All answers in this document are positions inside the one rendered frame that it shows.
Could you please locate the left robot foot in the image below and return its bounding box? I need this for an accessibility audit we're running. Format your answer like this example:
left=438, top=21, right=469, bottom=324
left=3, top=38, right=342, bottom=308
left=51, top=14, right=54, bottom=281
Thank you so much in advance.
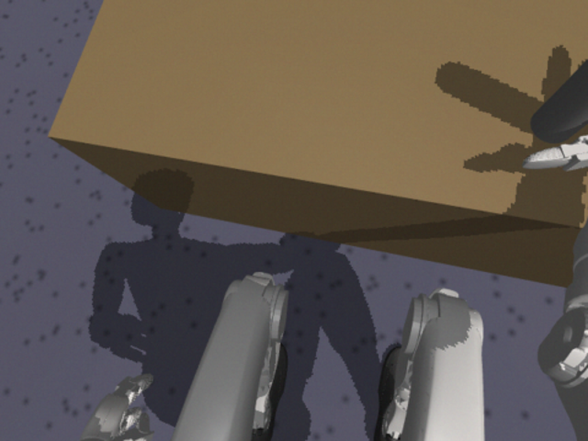
left=251, top=343, right=288, bottom=441

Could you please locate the can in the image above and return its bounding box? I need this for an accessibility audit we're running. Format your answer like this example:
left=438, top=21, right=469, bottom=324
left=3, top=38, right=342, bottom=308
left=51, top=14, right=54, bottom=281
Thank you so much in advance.
left=530, top=60, right=588, bottom=143

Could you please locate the left robot hand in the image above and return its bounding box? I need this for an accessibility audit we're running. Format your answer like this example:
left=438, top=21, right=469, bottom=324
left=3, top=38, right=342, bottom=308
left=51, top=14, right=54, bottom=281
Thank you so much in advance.
left=79, top=374, right=154, bottom=441

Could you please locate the right robot arm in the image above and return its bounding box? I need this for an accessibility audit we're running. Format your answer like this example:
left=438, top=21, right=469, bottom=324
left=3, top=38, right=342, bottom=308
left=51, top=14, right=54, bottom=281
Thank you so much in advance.
left=537, top=218, right=588, bottom=441

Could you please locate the right robot foot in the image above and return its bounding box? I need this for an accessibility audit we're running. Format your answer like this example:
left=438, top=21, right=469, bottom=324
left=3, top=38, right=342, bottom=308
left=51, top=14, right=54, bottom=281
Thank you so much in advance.
left=374, top=346, right=401, bottom=441

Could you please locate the right robot hand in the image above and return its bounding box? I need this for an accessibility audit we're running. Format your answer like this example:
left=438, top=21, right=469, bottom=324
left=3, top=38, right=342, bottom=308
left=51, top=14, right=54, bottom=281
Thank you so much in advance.
left=522, top=135, right=588, bottom=171

